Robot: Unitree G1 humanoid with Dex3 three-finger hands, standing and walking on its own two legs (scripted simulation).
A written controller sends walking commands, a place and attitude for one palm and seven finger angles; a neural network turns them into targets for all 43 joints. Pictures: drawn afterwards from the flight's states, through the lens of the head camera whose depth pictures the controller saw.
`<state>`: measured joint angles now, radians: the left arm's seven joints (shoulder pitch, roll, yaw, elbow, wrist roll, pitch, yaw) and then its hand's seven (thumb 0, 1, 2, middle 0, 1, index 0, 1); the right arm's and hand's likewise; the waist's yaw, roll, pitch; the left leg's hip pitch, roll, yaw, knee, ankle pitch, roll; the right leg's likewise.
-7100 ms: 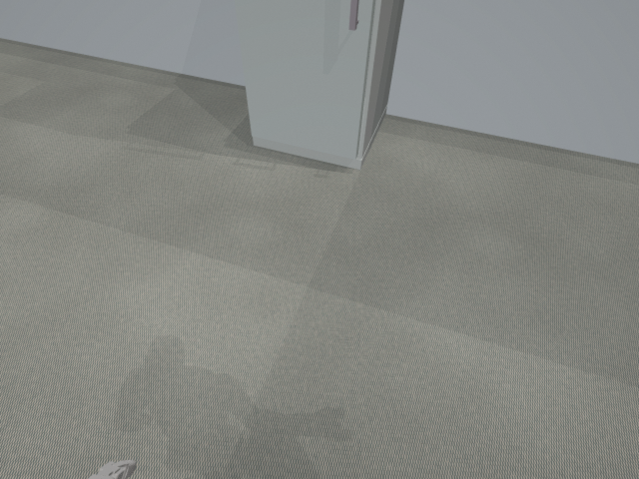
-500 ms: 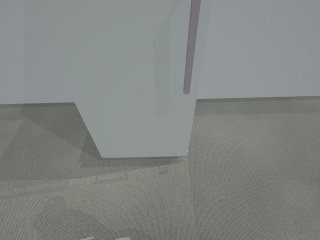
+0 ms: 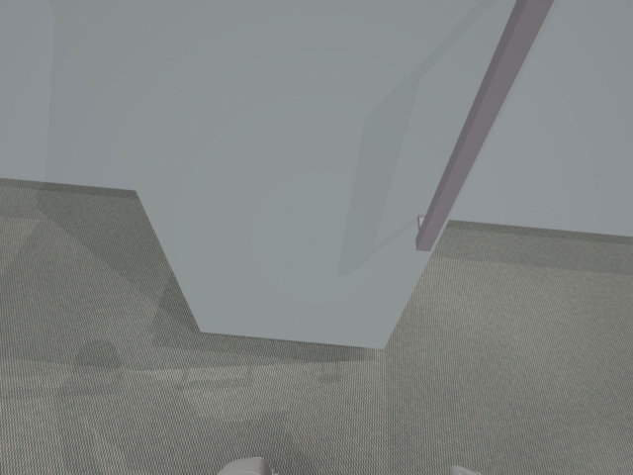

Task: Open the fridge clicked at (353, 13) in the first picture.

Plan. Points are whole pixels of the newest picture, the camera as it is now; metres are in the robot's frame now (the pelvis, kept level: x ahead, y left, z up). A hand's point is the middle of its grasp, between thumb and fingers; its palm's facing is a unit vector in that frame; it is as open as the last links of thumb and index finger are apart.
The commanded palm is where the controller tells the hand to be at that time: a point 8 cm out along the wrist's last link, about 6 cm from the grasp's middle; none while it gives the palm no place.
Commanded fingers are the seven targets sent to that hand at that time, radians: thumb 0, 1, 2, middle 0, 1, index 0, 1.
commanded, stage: come to a stop and stand still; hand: right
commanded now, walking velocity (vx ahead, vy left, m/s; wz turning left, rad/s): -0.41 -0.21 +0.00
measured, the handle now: (462, 140) +0.51 -0.13 +0.15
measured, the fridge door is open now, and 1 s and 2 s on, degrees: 0 0 0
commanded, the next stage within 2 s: look again from close up in 1.66 s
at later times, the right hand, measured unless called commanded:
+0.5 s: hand out of the picture +0.06 -0.21 -0.17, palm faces +0.05 +0.97 -0.22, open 7.3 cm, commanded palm none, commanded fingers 0.00 -0.90 -0.90 0.20 0.30 0.20 0.30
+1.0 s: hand out of the picture +0.00 -0.15 -0.16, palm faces +0.02 +0.98 -0.18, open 7.3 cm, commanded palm none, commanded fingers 0.00 -0.90 -0.90 0.20 0.30 0.20 0.30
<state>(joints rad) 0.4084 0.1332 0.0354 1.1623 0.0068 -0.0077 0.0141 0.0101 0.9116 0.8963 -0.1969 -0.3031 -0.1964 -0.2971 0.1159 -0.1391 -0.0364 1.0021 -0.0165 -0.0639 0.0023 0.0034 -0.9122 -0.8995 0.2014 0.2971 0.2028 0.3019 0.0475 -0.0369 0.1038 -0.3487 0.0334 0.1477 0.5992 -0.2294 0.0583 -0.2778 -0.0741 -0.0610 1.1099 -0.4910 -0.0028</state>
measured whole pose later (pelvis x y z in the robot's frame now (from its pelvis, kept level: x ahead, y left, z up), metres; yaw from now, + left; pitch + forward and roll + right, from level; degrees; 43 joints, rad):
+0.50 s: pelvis +0.03 -0.02 +0.01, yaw +1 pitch -1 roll +1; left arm 0.10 0.14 0.03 0.98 0.02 0.02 0.03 0.01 0.91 0.90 -0.20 -0.30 -0.20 -0.30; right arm 0.22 -0.19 -0.06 1.02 -0.02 0.05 -0.03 0.01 -0.91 -0.90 0.20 0.30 0.20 0.30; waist -0.03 0.01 0.08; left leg -0.36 0.02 0.02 0.95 -0.50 -0.03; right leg -0.33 -0.05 -0.09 0.50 -0.16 -0.03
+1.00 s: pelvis -0.02 +0.02 +0.01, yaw +0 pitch -3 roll +1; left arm 0.32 0.17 0.02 1.16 0.01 0.03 0.02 0.01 0.92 0.90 -0.19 -0.30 -0.19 -0.30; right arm 0.27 -0.14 -0.02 1.11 -0.01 0.01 -0.02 0.01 -0.92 -0.90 0.20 0.30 0.20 0.30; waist 0.02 -0.02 0.05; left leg -0.14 -0.01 0.07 0.48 -0.28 0.03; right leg -0.27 -0.09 0.00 0.46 -0.14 0.06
